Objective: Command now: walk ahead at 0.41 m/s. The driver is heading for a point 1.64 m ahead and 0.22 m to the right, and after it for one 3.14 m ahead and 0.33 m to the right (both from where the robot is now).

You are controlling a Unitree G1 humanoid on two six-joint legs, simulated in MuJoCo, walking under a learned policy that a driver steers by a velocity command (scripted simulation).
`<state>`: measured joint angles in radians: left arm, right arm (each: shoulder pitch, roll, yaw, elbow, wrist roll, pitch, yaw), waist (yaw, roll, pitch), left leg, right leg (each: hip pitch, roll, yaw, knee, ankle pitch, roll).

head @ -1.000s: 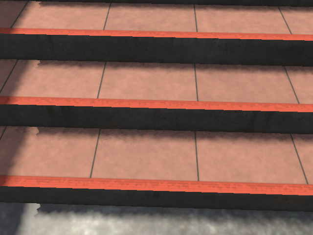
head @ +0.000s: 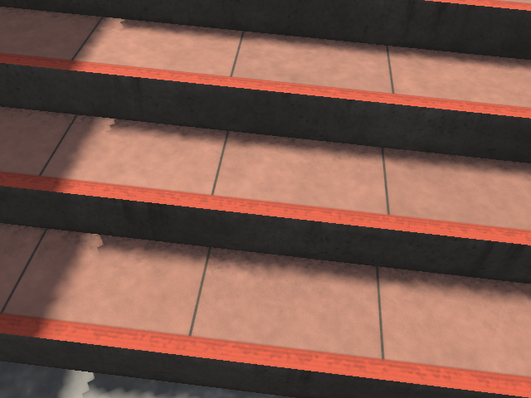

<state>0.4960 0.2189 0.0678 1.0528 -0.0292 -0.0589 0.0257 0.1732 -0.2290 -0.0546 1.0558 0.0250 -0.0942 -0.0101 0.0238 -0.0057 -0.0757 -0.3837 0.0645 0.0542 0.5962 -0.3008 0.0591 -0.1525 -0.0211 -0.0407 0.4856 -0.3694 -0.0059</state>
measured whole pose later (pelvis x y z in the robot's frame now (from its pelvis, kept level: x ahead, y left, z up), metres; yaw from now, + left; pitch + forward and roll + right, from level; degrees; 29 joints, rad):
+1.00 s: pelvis +0.50 +0.06 +0.02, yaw +1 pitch +6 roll +1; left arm 0.49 0.14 -0.02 1.09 0.00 0.00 0.04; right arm -0.03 -0.06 0.11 0.64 0.00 -0.08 0.01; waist 0.04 -0.02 0.02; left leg -1.05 0.07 0.14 1.31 -0.32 0.05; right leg -0.02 -0.04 -0.05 0.18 -0.20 -0.02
